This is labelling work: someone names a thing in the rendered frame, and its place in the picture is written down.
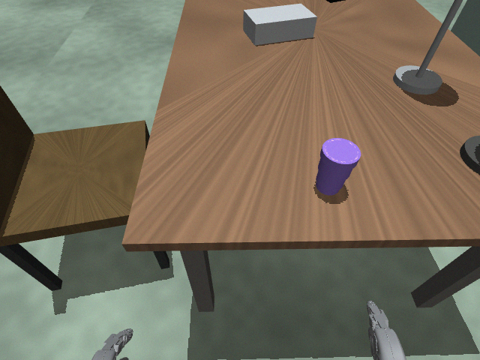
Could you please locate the table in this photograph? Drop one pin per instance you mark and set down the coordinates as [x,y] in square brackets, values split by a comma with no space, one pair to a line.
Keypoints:
[232,158]

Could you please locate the right robot hand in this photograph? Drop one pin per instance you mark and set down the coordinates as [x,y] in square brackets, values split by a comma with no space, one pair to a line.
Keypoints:
[384,343]

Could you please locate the chair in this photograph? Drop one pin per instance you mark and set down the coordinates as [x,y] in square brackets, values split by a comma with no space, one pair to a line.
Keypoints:
[64,182]

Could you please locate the left robot hand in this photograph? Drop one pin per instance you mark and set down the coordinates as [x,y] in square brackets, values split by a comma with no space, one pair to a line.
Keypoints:
[113,346]

